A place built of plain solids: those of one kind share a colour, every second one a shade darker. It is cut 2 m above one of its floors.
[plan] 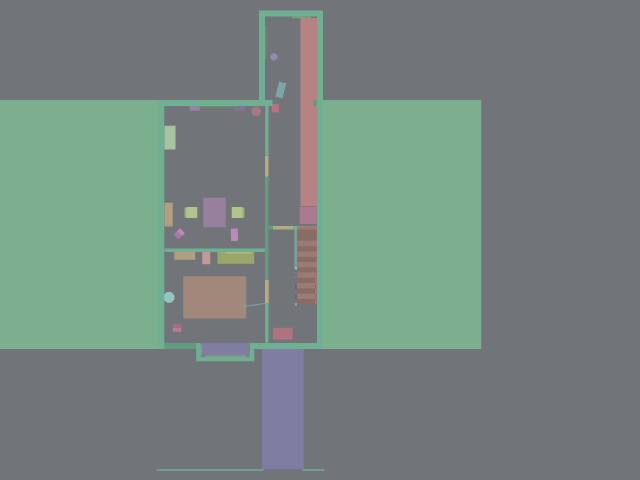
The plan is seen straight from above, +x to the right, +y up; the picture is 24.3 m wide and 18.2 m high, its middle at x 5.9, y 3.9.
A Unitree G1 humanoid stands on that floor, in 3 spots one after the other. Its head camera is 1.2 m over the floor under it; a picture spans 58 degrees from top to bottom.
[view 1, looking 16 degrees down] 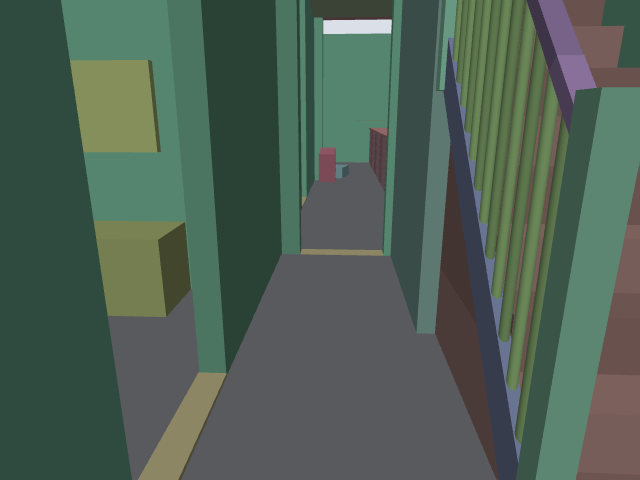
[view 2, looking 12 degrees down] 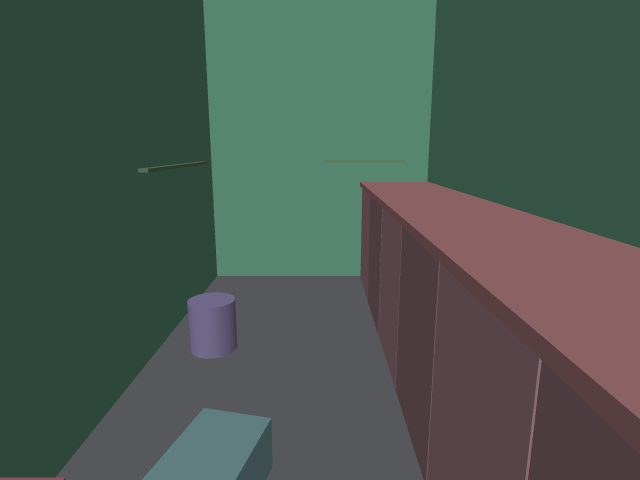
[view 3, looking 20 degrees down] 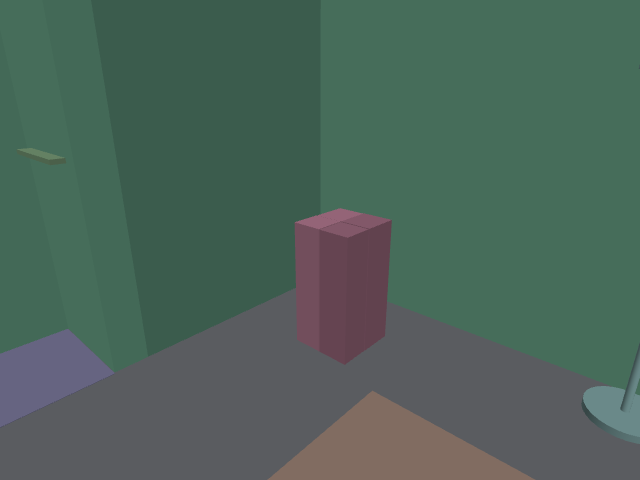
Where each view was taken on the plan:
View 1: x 4.49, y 0.60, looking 93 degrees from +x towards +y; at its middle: ground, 4.35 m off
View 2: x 4.80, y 8.38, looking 90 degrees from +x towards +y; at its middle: wall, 4.08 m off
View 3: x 1.95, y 1.75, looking -138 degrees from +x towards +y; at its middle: slotfit_front_seat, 1.88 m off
